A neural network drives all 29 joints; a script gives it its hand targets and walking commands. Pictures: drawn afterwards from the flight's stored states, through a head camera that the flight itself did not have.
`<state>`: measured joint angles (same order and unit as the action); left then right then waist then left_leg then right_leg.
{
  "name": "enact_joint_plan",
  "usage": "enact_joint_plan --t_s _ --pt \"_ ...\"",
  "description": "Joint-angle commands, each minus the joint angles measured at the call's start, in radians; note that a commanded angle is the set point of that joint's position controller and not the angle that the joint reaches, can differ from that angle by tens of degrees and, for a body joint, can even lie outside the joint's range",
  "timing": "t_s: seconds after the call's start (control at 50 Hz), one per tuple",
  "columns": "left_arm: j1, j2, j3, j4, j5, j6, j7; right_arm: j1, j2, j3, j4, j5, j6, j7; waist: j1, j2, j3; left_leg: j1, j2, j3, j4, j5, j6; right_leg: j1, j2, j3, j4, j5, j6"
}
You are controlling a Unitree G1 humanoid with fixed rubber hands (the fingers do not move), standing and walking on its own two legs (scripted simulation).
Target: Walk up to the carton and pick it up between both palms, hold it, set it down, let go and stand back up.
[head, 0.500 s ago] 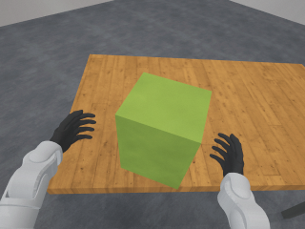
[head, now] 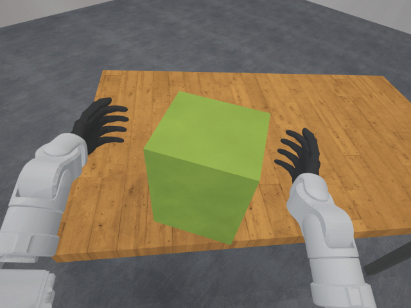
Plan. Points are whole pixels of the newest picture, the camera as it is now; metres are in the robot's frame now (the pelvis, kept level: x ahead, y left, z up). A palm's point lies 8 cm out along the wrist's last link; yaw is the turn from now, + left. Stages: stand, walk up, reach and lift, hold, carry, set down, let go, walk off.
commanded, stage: reach and lift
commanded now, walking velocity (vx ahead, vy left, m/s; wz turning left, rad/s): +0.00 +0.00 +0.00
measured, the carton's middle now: (206, 172) +0.40 -0.03 +0.03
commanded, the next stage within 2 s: none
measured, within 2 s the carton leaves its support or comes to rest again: neither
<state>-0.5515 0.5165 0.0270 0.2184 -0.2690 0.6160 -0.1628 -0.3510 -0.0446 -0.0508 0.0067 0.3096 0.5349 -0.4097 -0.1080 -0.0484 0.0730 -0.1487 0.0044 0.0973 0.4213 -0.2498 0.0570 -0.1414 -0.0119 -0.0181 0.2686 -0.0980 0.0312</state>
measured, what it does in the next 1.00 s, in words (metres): stands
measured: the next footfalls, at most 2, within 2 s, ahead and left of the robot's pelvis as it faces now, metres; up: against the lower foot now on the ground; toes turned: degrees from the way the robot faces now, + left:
none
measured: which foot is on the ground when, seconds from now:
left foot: down 0.00-1.00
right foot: down 0.00-1.00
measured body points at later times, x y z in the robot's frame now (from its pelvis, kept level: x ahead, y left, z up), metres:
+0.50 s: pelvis +0.00 -0.01 +0.00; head +0.03 +0.03 +0.45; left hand +0.47 +0.17 +0.18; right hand +0.38 -0.19 +0.16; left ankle -0.01 +0.07 -0.75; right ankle +0.03 -0.15 -0.75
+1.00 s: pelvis +0.01 -0.01 +0.00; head +0.07 +0.02 +0.44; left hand +0.45 +0.16 +0.06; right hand +0.37 -0.18 +0.06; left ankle -0.01 +0.07 -0.75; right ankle +0.03 -0.15 -0.75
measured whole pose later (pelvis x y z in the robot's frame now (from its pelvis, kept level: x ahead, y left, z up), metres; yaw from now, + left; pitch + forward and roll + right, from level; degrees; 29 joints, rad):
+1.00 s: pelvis +0.01 -0.01 +0.00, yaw +1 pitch +6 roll -2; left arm -0.70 0.37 0.02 0.75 -0.15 0.25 -0.12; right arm -0.48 0.08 -0.04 0.49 0.19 0.17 -0.41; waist -0.15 -0.04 0.01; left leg -0.32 0.02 0.07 0.46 -0.25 0.04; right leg -0.30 0.01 -0.04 0.29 -0.10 0.02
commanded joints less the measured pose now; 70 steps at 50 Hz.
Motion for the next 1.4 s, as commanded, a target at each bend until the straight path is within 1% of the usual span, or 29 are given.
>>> enact_joint_plan --t_s 0.0,0.08,0.12,0.22,0.4,0.44,0.48,0.52,0.58,0.62,0.66,0.7,0.72,0.76,0.8,0.84,0.88,0.94,0.98,1.0,1.04,1.06,1.1,1.16,1.18,1.22,1.24,1.28,1.38 --pt "-0.477 0.171 0.069 -0.106 0.007 -0.045 -0.003 -0.381 -0.09 -0.034 -0.158 -0.006 -0.045 -0.001 -0.04 0.134 -0.433 0.043 0.022 -0.047 -0.068 0.303 -0.089 0.231 0.038 0.002 0.052 0.276 -0.064" --pt "-0.574 0.179 0.063 -0.082 0.005 -0.05 0.001 -0.467 -0.095 -0.037 -0.122 0.004 -0.047 0.003 -0.042 0.156 -0.465 0.054 0.015 -0.049 -0.06 0.334 -0.098 0.222 0.04 -0.006 0.052 0.296 -0.064" --pt "-0.599 0.178 0.064 -0.03 0.009 -0.048 0.001 -0.498 -0.101 -0.042 -0.096 0.0 -0.046 0.003 -0.049 0.14 -0.472 0.054 0.013 -0.046 -0.058 0.332 -0.094 0.224 0.04 -0.007 0.05 0.298 -0.062" --pt "-0.691 0.179 0.057 0.044 0.024 -0.056 0.005 -0.574 -0.095 -0.049 -0.021 -0.002 -0.049 0.001 -0.065 0.169 -0.508 0.039 0.007 -0.044 -0.053 0.32 -0.094 0.231 0.037 -0.009 0.059 0.323 -0.062" --pt "-0.807 0.175 0.036 0.133 0.025 -0.076 0.011 -0.697 -0.095 -0.05 0.031 -0.004 -0.064 -0.006 -0.081 0.168 -0.59 0.047 0.002 -0.044 -0.045 0.348 -0.099 0.239 0.042 -0.02 0.063 0.375 -0.055" --pt "-0.83 0.177 0.033 0.176 0.028 -0.078 0.012 -0.719 -0.096 -0.055 0.084 -0.004 -0.057 -0.008 -0.092 0.151 -0.566 0.039 0.004 -0.045 -0.051 0.334 -0.094 0.236 0.046 -0.025 0.062 0.369 -0.052" --pt "-0.851 0.176 0.038 0.183 0.04 -0.08 0.012 -0.743 -0.097 -0.05 0.085 0.001 -0.064 -0.01 -0.087 0.177 -0.577 0.038 0.002 -0.045 -0.045 0.358 -0.101 0.243 0.044 -0.023 0.065 0.387 -0.054" --pt "-0.84 0.161 0.027 0.253 0.046 -0.081 0.009 -0.741 -0.093 -0.036 0.143 0.008 -0.062 -0.01 -0.09 0.175 -0.543 0.042 0.003 -0.047 -0.048 0.353 -0.102 0.234 0.044 -0.025 0.059 0.384 -0.054" --pt "-0.838 0.143 0.015 0.234 0.037 -0.109 0.007 -0.746 -0.084 -0.038 0.117 0.008 -0.089 -0.015 -0.097 0.156 -0.59 0.045 -0.001 -0.044 -0.038 0.382 -0.099 0.25 0.049 -0.026 0.069 0.427 -0.049" --pt "-0.775 0.128 0.034 0.272 0.065 -0.123 0.004 -0.688 -0.055 -0.018 0.155 -0.005 -0.102 -0.017 -0.096 0.144 -0.561 0.05 -0.003 -0.042 -0.038 0.404 -0.096 0.266 0.047 -0.025 0.062 0.449 -0.046" --pt "-0.744 0.113 0.034 0.329 0.081 -0.147 -0.002 -0.651 -0.042 -0.005 0.224 -0.011 -0.114 -0.014 -0.094 0.143 -0.492 0.033 0.002 -0.048 -0.053 0.357 -0.092 0.239 0.048 -0.029 0.053 0.396 -0.05" --pt "-0.715 0.098 0.042 0.33 0.097 -0.175 -0.003 -0.621 -0.029 0.01 0.231 -0.009 -0.142 -0.015 -0.081 0.153 -0.475 0.032 0.003 -0.045 -0.052 0.363 -0.093 0.228 0.048 -0.032 0.05 0.385 -0.051" --pt "-0.692 0.084 0.034 0.353 0.096 -0.192 -0.003 -0.603 -0.019 0.012 0.242 -0.016 -0.157 -0.015 -0.088 0.146 -0.448 0.019 0.003 -0.044 -0.057 0.335 -0.088 0.22 0.048 -0.032 0.048 0.367 -0.05" --pt "-0.669 0.06 0.039 0.33 0.109 -0.23 0.004 -0.567 0.001 0.021 0.236 -0.029 -0.202 -0.014 -0.078 0.167 -0.463 0.042 0.007 -0.041 -0.048 0.361 -0.094 0.196 0.05 -0.038 0.049 0.374 -0.053" --pt "-0.677 0.059 0.043 0.276 0.095 -0.282 0.015 -0.572 0.002 0.003 0.166 -0.057 -0.269 -0.013 -0.071 0.162 -0.552 0.074 0.009 -0.038 -0.016 0.408 -0.102 0.155 0.053 -0.046 0.056 0.385 -0.046" --pt "-0.664 0.041 0.045 0.258 0.103 -0.332 0.029 -0.537 0.022 0.003 0.178 -0.08 -0.331 -0.01 -0.066 0.19 -0.598 0.11 0.015 -0.039 0.01 0.455 -0.114 0.111 0.058 -0.051 0.062 0.381 -0.047" --pt "-0.665 0.031 0.052 0.269 0.11 -0.385 0.041 -0.527 0.043 0.01 0.206 -0.109 -0.389 -0.003 -0.052 0.193 -0.621 0.109 0.018 -0.043 0.034 0.477 -0.115 0.068 0.057 -0.052 0.07 0.375 -0.045" --pt "-0.67 0.0 0.041 0.351 0.121 -0.461 0.05 -0.524 0.075 0.012 0.28 -0.149 -0.46 0.006 -0.043 0.201 -0.649 0.064 0.019 -0.047 0.05 0.421 -0.11 0.019 0.051 -0.05 0.082 0.325 -0.049" --pt "-0.735 0.001 0.042 0.354 0.114 -0.518 0.064 -0.579 0.083 -0.001 0.293 -0.165 -0.511 0.01 -0.031 0.219 -0.723 0.009 0.016 -0.046 0.062 0.369 -0.106 -0.01 0.041 -0.046 0.109 0.302 -0.047" --pt "-0.729 -0.01 0.045 0.351 0.119 -0.537 0.074 -0.573 0.091 0.0 0.316 -0.17 -0.536 0.011 -0.028 0.229 -0.756 0.011 0.02 -0.051 0.075 0.399 -0.109 -0.017 0.042 -0.042 0.124 0.322 -0.048" --pt "-0.72 -0.024 0.053 0.394 0.126 -0.571 0.075 -0.582 0.115 0.014 0.345 -0.182 -0.576 0.011 -0.02 0.201 -0.799 -0.023 0.017 -0.052 0.1 0.414 -0.101 -0.007 0.038 -0.033 0.144 0.344 -0.042" --pt "-0.718 -0.033 0.046 0.477 0.13 -0.58 0.068 -0.59 0.122 0.014 0.416 -0.191 -0.58 0.011 -0.035 0.185 -0.771 -0.05 0.015 -0.058 0.104 0.39 -0.094 -0.006 0.035 -0.027 0.15 0.338 -0.04" --pt "-0.719 -0.05 0.046 0.548 0.148 -0.601 0.065 -0.594 0.13 0.001 0.508 -0.204 -0.605 0.004 -0.037 0.178 -0.749 -0.081 0.015 -0.062 0.108 0.364 -0.092 -0.021 0.036 -0.028 0.163 0.322 -0.037" --pt "-0.723 -0.077 0.047 0.525 0.169 -0.615 0.064 -0.592 0.129 -0.008 0.575 -0.196 -0.659 -0.005 -0.044 0.203 -0.766 -0.029 0.021 -0.07 0.138 0.462 -0.11 -0.055 0.043 -0.033 0.159 0.351 -0.036" --pt "-0.73 -0.073 0.046 0.564 0.175 -0.609 0.063 -0.609 0.127 0.0 0.608 -0.189 -0.664 -0.007 -0.049 0.205 -0.732 -0.045 0.015 -0.069 0.142 0.447 -0.107 -0.043 0.039 -0.027 0.156 0.346 -0.038" --pt "-0.729 -0.084 0.036 0.581 0.175 -0.61 0.065 -0.618 0.135 0.002 0.622 -0.18 -0.67 -0.006 -0.046 0.204 -0.712 -0.05 0.014 -0.067 0.125 0.4 -0.102 -0.042 0.041 -0.032 0.15 0.308 -0.039" --pt "-0.725 -0.085 0.037 0.616 0.173 -0.605 0.062 -0.635 0.137 0.011 0.619 -0.179 -0.668 -0.005 -0.041 0.18 -0.695 -0.068 0.009 -0.061 0.12 0.374 -0.091 -0.029 0.037 -0.028 0.146 0.3 -0.032" --pt "-0.743 -0.083 0.044 0.601 0.177 -0.607 0.067 -0.645 0.133 -0.004 0.617 -0.183 -0.671 -0.011 -0.036 0.179 -0.693 -0.093 0.009 -0.059 0.1 0.336 -0.089 -0.012 0.037 -0.029 0.151 0.284 -0.032" --pt "-0.766 -0.127 0.044 0.653 0.194 -0.598 0.081 -0.693 0.168 -0.004 0.641 -0.191 -0.672 -0.009 -0.026 0.171 -0.664 -0.095 0.018 -0.068 0.103 0.326 -0.087 -0.054 0.038 -0.038 0.157 0.233 -0.037"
